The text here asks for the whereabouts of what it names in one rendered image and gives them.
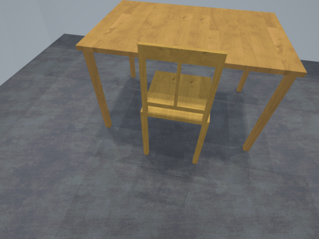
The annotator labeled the chair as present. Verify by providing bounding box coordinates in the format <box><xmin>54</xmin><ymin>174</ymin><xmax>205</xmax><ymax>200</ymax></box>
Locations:
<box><xmin>137</xmin><ymin>42</ymin><xmax>227</xmax><ymax>164</ymax></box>

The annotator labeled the table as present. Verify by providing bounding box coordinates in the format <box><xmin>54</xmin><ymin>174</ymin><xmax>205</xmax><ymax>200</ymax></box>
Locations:
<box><xmin>75</xmin><ymin>0</ymin><xmax>307</xmax><ymax>151</ymax></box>

